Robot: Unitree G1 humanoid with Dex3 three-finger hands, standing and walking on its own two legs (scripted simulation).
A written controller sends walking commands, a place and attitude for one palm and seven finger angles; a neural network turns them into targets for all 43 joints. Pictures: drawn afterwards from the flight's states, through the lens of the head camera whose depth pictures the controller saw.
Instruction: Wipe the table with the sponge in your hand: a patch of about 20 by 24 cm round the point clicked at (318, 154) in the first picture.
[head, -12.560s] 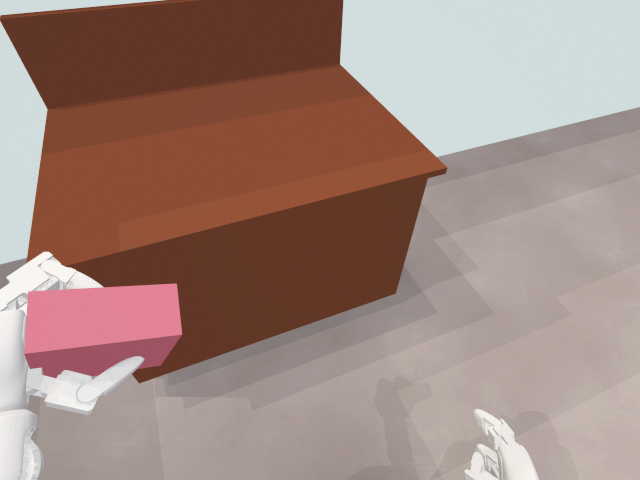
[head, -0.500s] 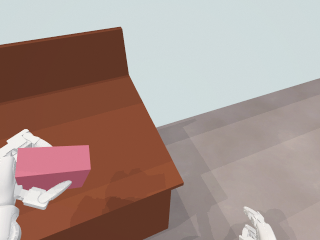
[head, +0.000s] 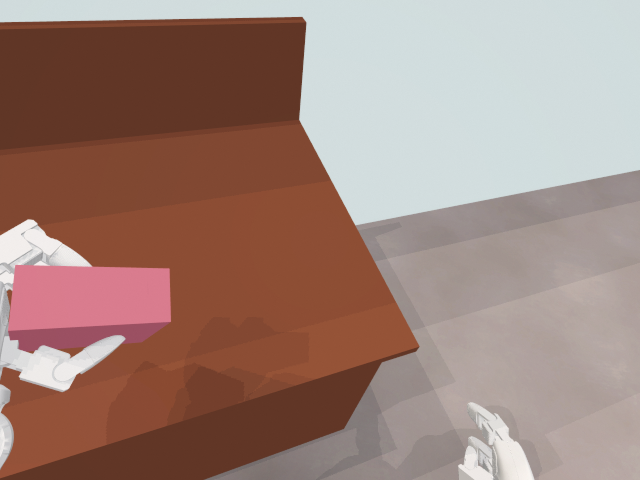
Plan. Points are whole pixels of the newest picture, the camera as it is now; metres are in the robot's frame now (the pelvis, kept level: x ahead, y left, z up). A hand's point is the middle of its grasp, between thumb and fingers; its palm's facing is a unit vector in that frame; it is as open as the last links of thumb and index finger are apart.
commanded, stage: come to a stop and stand still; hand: left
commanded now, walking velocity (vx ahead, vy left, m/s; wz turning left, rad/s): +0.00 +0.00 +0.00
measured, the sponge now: (112, 310) +0.23 +0.24 +0.13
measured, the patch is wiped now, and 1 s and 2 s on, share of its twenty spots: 0.00 0.00 0.00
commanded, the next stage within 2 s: look again from close up in 0.42 s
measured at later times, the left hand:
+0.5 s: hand (31, 305) +0.21 +0.28 +0.17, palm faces +0.36 -0.84 -0.40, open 9.5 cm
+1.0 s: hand (90, 307) +0.21 +0.24 +0.16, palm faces +0.36 -0.84 -0.40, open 9.5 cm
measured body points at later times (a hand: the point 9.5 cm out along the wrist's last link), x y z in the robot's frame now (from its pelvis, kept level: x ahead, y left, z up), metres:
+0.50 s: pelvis -0.02 +0.04 +0.00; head +0.01 +0.06 +0.45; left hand +0.18 +0.33 +0.19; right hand +0.16 -0.18 -0.07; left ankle +0.05 +0.06 -0.74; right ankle -0.02 -0.12 -0.74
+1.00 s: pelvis +0.00 +0.00 +0.00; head +0.01 +0.01 +0.45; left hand +0.19 +0.28 +0.18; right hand +0.17 -0.23 -0.07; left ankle +0.05 +0.06 -0.74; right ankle -0.02 -0.12 -0.74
